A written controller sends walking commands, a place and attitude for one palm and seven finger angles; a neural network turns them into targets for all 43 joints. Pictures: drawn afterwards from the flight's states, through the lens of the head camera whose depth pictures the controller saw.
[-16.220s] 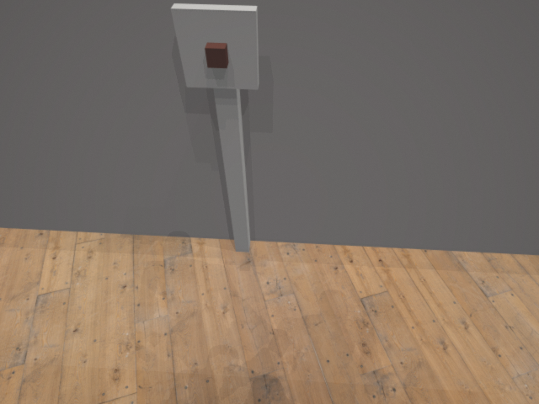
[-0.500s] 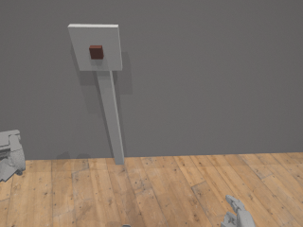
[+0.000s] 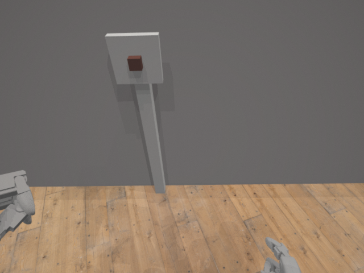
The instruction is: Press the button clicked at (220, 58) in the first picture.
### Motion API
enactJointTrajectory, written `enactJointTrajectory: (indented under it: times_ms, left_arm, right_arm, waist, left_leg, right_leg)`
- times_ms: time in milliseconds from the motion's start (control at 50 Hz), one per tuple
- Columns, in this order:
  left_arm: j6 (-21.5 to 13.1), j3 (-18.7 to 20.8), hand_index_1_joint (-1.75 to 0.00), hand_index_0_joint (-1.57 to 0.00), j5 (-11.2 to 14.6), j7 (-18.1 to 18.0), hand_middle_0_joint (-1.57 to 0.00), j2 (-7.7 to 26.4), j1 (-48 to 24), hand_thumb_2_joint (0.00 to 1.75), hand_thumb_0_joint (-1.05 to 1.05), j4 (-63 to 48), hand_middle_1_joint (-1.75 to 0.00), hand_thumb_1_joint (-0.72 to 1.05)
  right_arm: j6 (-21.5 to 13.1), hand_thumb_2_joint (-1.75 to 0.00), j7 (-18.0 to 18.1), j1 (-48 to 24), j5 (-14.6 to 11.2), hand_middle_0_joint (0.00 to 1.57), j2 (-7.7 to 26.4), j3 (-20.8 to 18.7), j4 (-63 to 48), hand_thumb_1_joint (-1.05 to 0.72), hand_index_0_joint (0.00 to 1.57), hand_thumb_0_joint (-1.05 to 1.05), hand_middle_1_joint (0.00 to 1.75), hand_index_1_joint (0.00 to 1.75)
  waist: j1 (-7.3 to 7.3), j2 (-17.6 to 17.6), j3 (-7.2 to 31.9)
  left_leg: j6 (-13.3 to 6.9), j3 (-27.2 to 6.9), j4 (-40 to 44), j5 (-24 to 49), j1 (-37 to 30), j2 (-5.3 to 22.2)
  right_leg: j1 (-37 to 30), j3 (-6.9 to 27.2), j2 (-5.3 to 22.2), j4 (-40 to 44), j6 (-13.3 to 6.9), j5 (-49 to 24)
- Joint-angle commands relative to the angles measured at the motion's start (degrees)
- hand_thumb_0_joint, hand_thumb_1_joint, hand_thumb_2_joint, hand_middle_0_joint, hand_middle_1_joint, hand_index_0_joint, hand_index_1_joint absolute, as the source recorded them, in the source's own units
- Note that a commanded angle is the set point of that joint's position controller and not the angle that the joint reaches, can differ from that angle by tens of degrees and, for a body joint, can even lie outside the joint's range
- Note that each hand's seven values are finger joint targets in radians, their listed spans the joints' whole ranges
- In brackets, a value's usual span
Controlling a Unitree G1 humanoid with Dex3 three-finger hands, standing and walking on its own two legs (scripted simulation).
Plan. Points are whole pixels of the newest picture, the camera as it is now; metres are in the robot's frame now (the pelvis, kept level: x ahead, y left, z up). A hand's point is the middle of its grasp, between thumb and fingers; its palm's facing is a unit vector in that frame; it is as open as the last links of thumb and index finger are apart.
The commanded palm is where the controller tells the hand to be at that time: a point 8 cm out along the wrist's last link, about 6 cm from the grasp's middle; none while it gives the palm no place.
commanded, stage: stop stepping back and stand still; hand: left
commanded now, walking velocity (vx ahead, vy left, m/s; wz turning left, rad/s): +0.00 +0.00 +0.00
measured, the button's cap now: (135, 62) +0.76 +0.22 +0.14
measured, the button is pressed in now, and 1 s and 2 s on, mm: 0 0 0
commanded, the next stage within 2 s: let the arm hang, fingers relaxed in 0.42 s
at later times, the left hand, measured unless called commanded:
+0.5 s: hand (17, 224) +0.16 +0.27 +0.15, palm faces +0.42 -0.80 -0.43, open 3.1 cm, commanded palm none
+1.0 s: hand out of the picture -0.04 +0.23 -0.17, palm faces +0.07 -0.97 -0.25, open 4.5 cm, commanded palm none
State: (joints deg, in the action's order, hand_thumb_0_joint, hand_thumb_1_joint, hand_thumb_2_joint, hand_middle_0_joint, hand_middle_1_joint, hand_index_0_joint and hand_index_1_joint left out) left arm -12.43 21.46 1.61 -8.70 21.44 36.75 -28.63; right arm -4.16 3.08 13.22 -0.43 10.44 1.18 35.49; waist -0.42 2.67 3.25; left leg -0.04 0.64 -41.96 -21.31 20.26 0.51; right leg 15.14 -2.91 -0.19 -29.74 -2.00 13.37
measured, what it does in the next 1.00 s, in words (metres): stands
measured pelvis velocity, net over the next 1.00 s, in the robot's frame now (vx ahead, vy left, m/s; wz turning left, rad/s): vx -0.03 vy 0.02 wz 0.06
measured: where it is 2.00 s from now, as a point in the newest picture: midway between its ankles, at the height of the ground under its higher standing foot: outside the picture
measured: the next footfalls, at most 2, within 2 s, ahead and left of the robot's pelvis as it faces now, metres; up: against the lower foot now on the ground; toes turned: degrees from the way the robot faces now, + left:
none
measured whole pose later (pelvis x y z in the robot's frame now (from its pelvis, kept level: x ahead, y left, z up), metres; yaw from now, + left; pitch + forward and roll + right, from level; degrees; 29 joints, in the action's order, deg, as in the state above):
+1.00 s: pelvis -0.03 +0.02 +0.00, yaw +4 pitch -1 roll -1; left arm 2.0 1.2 -1.3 -0.3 14.8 18.0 57.3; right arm 2.3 0.2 17.5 1.5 13.2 -0.8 57.4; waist -1.0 -0.7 -3.8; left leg -0.8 -0.7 -30.9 -13.2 16.8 -0.3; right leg 16.7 -3.6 1.2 -28.3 -0.5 10.8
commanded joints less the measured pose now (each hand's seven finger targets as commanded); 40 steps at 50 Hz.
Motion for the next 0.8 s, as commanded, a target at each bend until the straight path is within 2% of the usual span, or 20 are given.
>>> enactJointTrajectory:
  times_ms: [0, 20, 60, 100, 120, 140, 160, 200, 260, 340, 420, 480, 500, 520, 540, 600, 640, 660, 720, 780]
  left_arm:
    - [-1.16, 2.69, -1.5, -1.3, -0.69, -1.17, -1.3, 6.27, -8.84, 0.9, 0.0, -4.66, -1.5, 0.9]
    - [-1.37, 1.89, -1.5, -1.3, -0.9, -1.38, -1.3, 6.07, -11.14, 0.9, 0.0, -6.32, -1.5, 0.9]
    - [-2.05, 1.39, -1.5, -1.3, -1.2, -1.85, -1.3, 6.94, -13.86, 0.9, 0.0, -11.47, -1.5, 0.9]
    - [-2.98, 1.31, -1.5, -1.3, -1.6, -2.12, -1.3, 7.3, -13.95, 0.9, 0.0, -17.88, -1.5, 0.9]
    - [-3.29, 2.26, -1.5, -1.3, -1.91, -2.46, -1.3, 8.46, -13.36, 0.9, 0.0, -20.75, -1.5, 0.9]
    - [-3.59, 3.81, -1.5, -1.3, -1.76, -2.53, -1.3, 9.42, -10.39, 0.9, 0.0, -20.93, -1.5, 0.9]
    - [-3.48, 6.08, -1.5, -1.3, -1.88, -2.4, -1.3, 11.19, -8.31, 0.9, 0.0, -21.32, -1.5, 0.9]
    - [-3.5, 5.65, -1.5, -1.3, -2.3, -2.45, -1.3, 9.29, -5.8, 0.9, 0.0, -20.07, -1.5, 0.9]
    - [-3.68, 5.87, -1.5, -1.3, -1.32, -2.0, -1.3, 7.81, -0.8, 0.9, 0.0, -12.93, -1.5, 0.9]
    - [-3.44, 4.6, -1.5, -1.3, -0.21, -1.28, -1.3, 6.33, -1.63, 0.9, 0.0, -7.7, -1.5, 0.9]
    - [-2.82, 3.82, -1.5, -1.3, -0.4, -1.13, -1.3, 6.84, -4.2, 0.9, 0.0, -8.89, -1.5, 0.9]
    - [-3.02, 3.76, -1.5, -1.3, -0.87, -1.25, -1.3, 7.86, -7.06, 0.9, 0.0, -13.48, -1.5, 0.9]
    - [7.2, -15.6, -1.5, -1.3, -5.26, 7.19, -1.3, 2.41, -12.58, 0.9, 0.0, 34.53, -1.5, 0.9]
    - [10.73, -13.22, -1.46, -1.26, -3.73, 8.37, -1.26, 1.43, -10.92, 0.9, 0.0, 36.28, -1.46, 0.9]
    - [11.83, -13.73, -1.42, -1.23, -3.69, 8.66, -1.23, 0.36, -11.05, 0.9, 0.0, 35.91, -1.42, 0.9]
    - [11.9, -14.9, -1.3, -1.12, -3.95, 8.72, -1.12, 0.71, -15.2, 0.9, 0.0, 42.71, -1.3, 0.9]
    - [11.77, -15.27, -1.22, -1.04, -4.19, 8.66, -1.04, 2.71, -17.37, 0.9, 0.0, 49.41, -1.22, 0.9]
    - [12.02, -15.62, -1.18, -1.01, -4.17, 8.55, -1.01, 3.45, -18.95, 0.9, 0.0, 52.86, -1.18, 0.9]
    - [12.81, -17.47, -1.06, -0.9, -3.59, 8.27, -0.9, 2.78, -22.14, 0.9, 0.0, 62.32, -1.06, 0.9]
    - [13.15, -18.19, -0.94, -0.79, -3.32, 8.04, -0.79, 2.23, -22.22, 0.9, 0.0, 69.25, -0.94, 0.9]
  right_arm:
    - [-2.83, -0.9, 1.52, -6.64, 0.57, 0.2, 6.57, -2.56, -8.02, -0.9, 0.2, 0.0, 0.3, 0.3]
    - [-3.2, -0.9, 1.88, -6.77, 0.72, 0.2, 6.56, -2.27, -7.81, -0.9, 0.2, 0.0, 0.3, 0.3]
    - [-4.41, -0.9, 2.79, -7.38, 0.87, 0.2, 7.23, -2.44, -7.87, -0.9, 0.2, 0.0, 0.3, 0.3]
    - [-5.54, -0.9, 2.68, -6.54, 1.25, 0.2, 8.64, -3.04, -8.93, -0.9, 0.2, 0.0, 0.3, 0.3]
    - [-6.1, -0.9, 2.39, -6.29, 0.94, 0.2, 8.91, -3.04, -9.72, -0.9, 0.2, 0.0, 0.3, 0.3]
    - [-6.6, -0.9, 2.15, -6.25, 0.74, 0.2, 8.44, -2.98, -9.76, -0.9, 0.2, 0.0, 0.3, 0.3]
    - [-6.66, -0.9, 2.12, -6.14, 1.04, 0.2, 7.72, -2.6, -8.95, -0.9, 0.2, 0.0, 0.3, 0.3]
    - [-7.02, -0.9, 1.75, -6.02, 0.65, 0.2, 7.11, -2.46, -9.64, -0.9, 0.2, 0.0, 0.3, 0.3]
    - [-7.2, -0.9, 1.08, -5.06, 0.41, 0.2, 7.56, -3.2, -9.37, -0.9, 0.2, 0.0, 0.3, 0.3]
    - [-5.74, -0.9, 0.64, -4.52, 0.3, 0.2, 7.88, -3.53, -8.5, -0.9, 0.2, 0.0, 0.3, 0.3]
    - [-5.05, -0.9, 1.15, -5.32, 0.51, 0.2, 7.82, -3.34, -8.35, -0.9, 0.2, 0.0, 0.3, 0.3]
    - [-5.47, -0.9, 1.74, -6.15, 0.76, 0.2, 7.88, -3.07, -8.77, -0.9, 0.2, 0.0, 0.3, 0.3]
    - [-6.21, -0.9, -4.23, -7.87, 1.39, 0.2, 20.92, -6.79, 6.7, -0.9, 0.2, 0.0, 0.3, 0.3]
    - [-2.21, -0.9, -4.22, -5.04, 0.54, 0.2, 16.03, -5.89, 5.25, -0.9, 0.2, 0.0, 0.3, 0.3]
    - [-1.25, -0.9, -3.91, -5.0, 0.72, 0.2, 15.41, -5.42, 3.87, -0.9, 0.2, 0.0, 0.3, 0.3]
    - [-0.03, -0.9, -3.4, -5.02, 1.9, 0.2, 15.41, -4.65, 3.72, -0.9, 0.2, 0.0, 0.3, 0.3]
    - [0.76, -0.9, -3.24, -4.54, 1.94, 0.2, 15.94, -4.71, 4.75, -0.9, 0.2, 0.0, 0.3, 0.3]
    - [1.39, -0.9, -3.3, -3.66, 1.78, 0.2, 15.49, -4.66, 5.32, -0.9, 0.2, 0.0, 0.3, 0.3]
    - [3.06, -0.9, -3.34, -2.21, 1.94, 0.2, 12.37, -3.7, 8.68, -0.9, 0.2, 0.0, 0.3, 0.3]
    - [3.83, -0.9, -3.3, -1.62, 2.23, 0.2, 11.83, -3.47, 11.14, -0.9, 0.2, 0.0, 0.3, 0.3]
  waist:
    - [1.57, -15.92, -4.14]
    - [1.74, -14.34, -3.17]
    - [1.29, -5.26, -2.25]
    - [0.16, 6.09, -1.82]
    - [-0.35, 8.51, -0.57]
    - [-0.79, 8.61, 1.46]
    - [-0.59, 11.98, 1.4]
    - [-0.64, 10.64, -1.47]
    - [-0.12, 1.82, -1.12]
    - [0.98, -7.04, -2.78]
    - [1.01, -7.41, -2.15]
    - [0.61, -1.57, -1.81]
    - [3.19, 2.51, -6.88]
    - [1.48, 4.12, -4.31]
    - [1.49, 6.27, -4.7]
    - [0.38, -3.92, -0.49]
    - [-0.15, -11.76, 2.63]
    - [0.42, -12.72, 2.51]
    - [1.22, -6.11, 0.76]
    - [0.74, 3.9, -2.36]
  left_leg:
    - [-1.14, -0.6, 0.56, -0.62, -2.38, 1.59]
    - [-1.35, 0.72, 6.88, 1.7, -4.68, 0.94]
    - [-1.63, 0.71, 16.32, 4.8, -9.33, 0.59]
    - [-3.9, -8.16, 24.19, 1.85, -7.83, 6.83]
    - [-4.88, -11.59, 25.9, 3.61, -6.05, 9.84]
    - [-4.76, -11.38, 26.38, 3.07, -3.71, 10.22]
    - [-4.19, -10.75, 28.81, -1.2, -0.55, 9.45]
    - [-4.0, -9.04, 28.5, -2.06, 6.27, 9.03]
    - [-2.07, -4.34, 22.17, 4.02, 4.58, 4.91]
    - [-0.7, -2.13, 14.5, 1.91, -1.03, 1.45]
    - [-1.18, -2.07, 14.94, 2.5, -5.37, 1.7]
    - [-1.79, -3.78, 21.44, 1.49, -4.5, 3.4]
    - [-2.54, -9.39, 13.89, 11.5, 4.64, 5.72]
    - [-2.96, -7.17, 16.53, 13.74, 3.91, 7.06]
    - [-3.48, -7.29, 17.99, 12.11, 6.17, 7.91]
    - [-5.46, -11.53, 17.95, 13.75, 6.55, 8.55]
    - [-4.43, -9.02, 14.28, 15.61, 2.96, 5.63]
    - [-3.69, -7.71, 12.94, 13.36, 1.78, 3.98]
    - [-2.69, -5.56, 12.33, 6.13, -2.18, 1.71]
    - [-3.07, -8.44, 18.85, -1.67, 0.66, 3.86]
  right_leg:
    - [8.25, 13.05, 13.1, 17.69, -3.43, 16.13]
    - [6.79, 10.16, 11.32, 16.27, -2.4, 14.91]
    - [5.08, 8.58, 8.77, 13.12, -0.82, 12.19]
    - [2.61, 6.53, 4.19, 4.84, 1.34, 7.54]
    - [-0.2, 3.96, 2.19, 0.9, 2.33, 3.15]
    - [-3.66, 2.72, 1.31, -0.37, 2.79, 1.61]
    - [-5.09, 1.79, 0.99, -2.48, 3.06, 2.82]
    - [-9.88, 1.33, 1.06, -2.19, 3.02, 0.36]
    - [-9.62, 4.24, 2.21, 4.39, 2.36, -4.48]
    - [0.38, 11.65, 6.55, 14.19, 0.32, 7.57]
    - [4.06, 10.55, 6.16, 15.48, 0.56, 12.41]
    - [0.79, 7.46, 3.35, 12.07, 1.8, 9.4]
    - [5.3, 3.32, 5.28, -0.37, 0.22, -1.56]
    - [3.82, 4.45, 4.22, -1.79, 0.59, -1.71]
    - [2.46, 3.17, 3.14, -4.14, 1.07, 0.89]
    - [-1.52, 2.94, 2.1, -6.21, 0.13, 2.16]
    - [-3.95, 4.98, 4.38, -1.97, -0.86, -2.97]
    - [-2.51, 6.4, 6.05, -0.19, -1.98, -2.06]
    - [2.63, 8.87, 8.08, 4.36, -2.85, 5.9]
    - [1.98, 6.57, 5.34, 4.03, -1.36, 10.56]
